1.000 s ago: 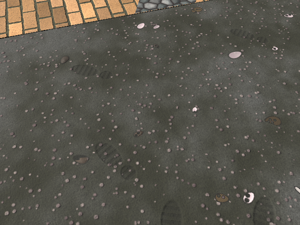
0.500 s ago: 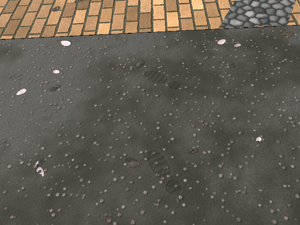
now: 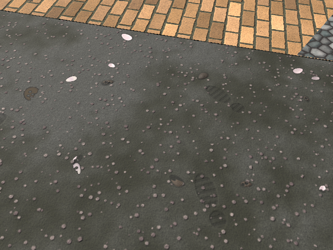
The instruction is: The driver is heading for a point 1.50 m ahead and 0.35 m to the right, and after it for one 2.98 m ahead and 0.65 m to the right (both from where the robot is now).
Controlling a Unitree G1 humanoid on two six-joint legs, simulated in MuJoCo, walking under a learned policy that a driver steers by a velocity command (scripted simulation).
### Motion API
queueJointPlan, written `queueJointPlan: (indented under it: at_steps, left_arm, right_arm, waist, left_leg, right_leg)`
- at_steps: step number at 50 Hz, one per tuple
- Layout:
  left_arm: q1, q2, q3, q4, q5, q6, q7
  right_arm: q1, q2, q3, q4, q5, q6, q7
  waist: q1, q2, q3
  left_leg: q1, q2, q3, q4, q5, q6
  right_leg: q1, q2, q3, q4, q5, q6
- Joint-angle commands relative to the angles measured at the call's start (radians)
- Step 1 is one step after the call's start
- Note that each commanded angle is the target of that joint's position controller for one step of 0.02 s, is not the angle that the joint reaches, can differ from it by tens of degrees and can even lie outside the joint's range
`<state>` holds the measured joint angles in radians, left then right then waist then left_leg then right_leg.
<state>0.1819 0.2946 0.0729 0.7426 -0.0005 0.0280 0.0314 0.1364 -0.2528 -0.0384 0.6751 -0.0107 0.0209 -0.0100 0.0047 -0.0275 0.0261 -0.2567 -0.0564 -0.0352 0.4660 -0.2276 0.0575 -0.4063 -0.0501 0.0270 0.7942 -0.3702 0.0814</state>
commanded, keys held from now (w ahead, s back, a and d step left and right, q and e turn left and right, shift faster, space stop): no key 1.00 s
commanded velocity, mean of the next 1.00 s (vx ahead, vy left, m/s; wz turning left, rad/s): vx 0.00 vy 0.00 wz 0.04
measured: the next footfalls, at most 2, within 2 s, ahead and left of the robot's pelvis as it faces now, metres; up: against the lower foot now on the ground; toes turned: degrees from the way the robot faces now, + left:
right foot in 0.08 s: +0.04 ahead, -0.15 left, +0.00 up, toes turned +1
right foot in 1.82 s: +0.41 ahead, -0.13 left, +0.00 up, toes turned -9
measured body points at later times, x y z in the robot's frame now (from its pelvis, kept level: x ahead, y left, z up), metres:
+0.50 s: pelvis +0.01 -0.03 -0.01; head +0.01 -0.03 +0.44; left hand +0.12 +0.22 -0.12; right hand +0.11 -0.29 -0.13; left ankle +0.01 +0.09 -0.74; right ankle +0.00 -0.15 -0.74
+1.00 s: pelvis +0.01 -0.04 +0.00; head +0.02 -0.04 +0.45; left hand +0.07 +0.22 -0.14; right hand +0.06 -0.30 -0.15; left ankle +0.01 +0.09 -0.74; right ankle +0.00 -0.15 -0.74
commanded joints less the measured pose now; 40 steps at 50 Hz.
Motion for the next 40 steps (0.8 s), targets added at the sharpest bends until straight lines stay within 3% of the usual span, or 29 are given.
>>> queueJointPlan:
  at_steps: [1, 3, 4, 5, 6, 7, 8, 11, 20, 40]
  left_arm:
    - [-0.031, 0.082, 0.015, -0.068, -0.004, -0.019, -0.003]
    - [0.013, 0.060, 0.006, -0.046, 0.007, -0.030, -0.010]
    - [0.023, 0.082, 0.006, -0.045, 0.021, -0.036, -0.010]
    - [0.026, 0.148, 0.017, -0.052, 0.024, -0.038, -0.005]
    - [-0.008, 0.145, 0.020, -0.034, 0.013, -0.038, -0.011]
    - [-0.030, 0.090, 0.008, -0.048, 0.012, -0.043, -0.020]
    - [-0.030, 0.074, 0.002, -0.041, 0.019, -0.048, -0.021]
    - [-0.015, 0.068, -0.006, -0.029, 0.018, -0.064, -0.019]
    - [-0.001, 0.060, -0.018, 0.004, 0.012, -0.061, -0.007]
    - [0.023, 0.046, -0.030, 0.165, 0.006, -0.057, -0.004]
  right_arm:
    - [-0.013, -0.152, -0.037, -0.037, 0.001, -0.011, 0.003]
    - [-0.025, -0.120, -0.021, -0.017, 0.012, -0.014, 0.006]
    - [0.012, -0.097, -0.012, -0.003, 0.004, -0.022, 0.007]
    - [0.052, -0.094, -0.012, 0.002, -0.015, -0.033, 0.013]
    - [0.071, -0.086, -0.014, 0.010, -0.013, -0.036, 0.016]
    - [0.017, -0.117, -0.017, 0.018, -0.015, -0.032, 0.013]
    - [-0.013, -0.120, -0.022, 0.015, -0.009, -0.026, 0.009]
    - [-0.003, -0.100, -0.020, 0.028, -0.006, -0.007, 0.001]
    - [0.035, -0.085, -0.025, 0.102, 0.001, -0.013, -0.010]
    - [0.059, -0.084, -0.027, 0.285, 0.008, -0.010, -0.032]
  waist:
    - [-0.024, 0.170, -0.068]
    - [0.020, 0.133, -0.060]
    - [0.012, 0.089, -0.081]
    - [-0.034, -0.022, -0.101]
    - [-0.065, -0.120, -0.101]
    - [-0.024, -0.082, -0.073]
    - [-0.013, -0.068, -0.061]
    - [-0.010, -0.049, -0.039]
    - [-0.003, 0.030, -0.034]
    - [-0.007, 0.024, -0.006]
  left_leg:
    - [0.049, 0.258, -0.237, -0.123, 0.197, 0.177]
    - [0.004, 0.223, -0.224, -0.097, 0.154, 0.127]
    - [-0.028, 0.190, -0.211, -0.083, 0.106, 0.076]
    - [-0.064, 0.125, -0.153, -0.035, 0.025, 0.029]
    - [-0.011, 0.065, -0.077, -0.050, -0.035, -0.009]
    - [0.025, 0.061, -0.068, -0.032, -0.026, -0.030]
    - [0.030, 0.063, -0.067, -0.019, -0.013, -0.027]
    - [0.022, 0.074, -0.083, -0.020, 0.038, -0.012]
    - [0.034, 0.077, -0.080, -0.019, 0.098, -0.030]
    - [0.081, 0.075, -0.059, -0.041, 0.137, -0.045]
  right_leg:
    - [0.077, 0.004, -0.006, -0.148, 0.010, -0.013]
    - [0.214, 0.011, -0.014, -0.386, 0.214, -0.038]
    - [0.305, -0.032, 0.041, -0.414, 0.353, -0.055]
    - [0.359, -0.107, 0.098, -0.367, 0.528, -0.090]
    - [0.263, -0.100, 0.094, -0.352, 0.364, -0.135]
    - [0.202, -0.070, 0.082, -0.374, 0.243, -0.132]
    - [0.181, -0.057, 0.069, -0.381, 0.198, -0.113]
    - [0.174, -0.037, 0.047, -0.370, 0.203, -0.089]
    - [0.191, -0.018, 0.034, -0.353, 0.222, -0.096]
    - [0.195, 0.011, 0.015, -0.393, 0.228, -0.100]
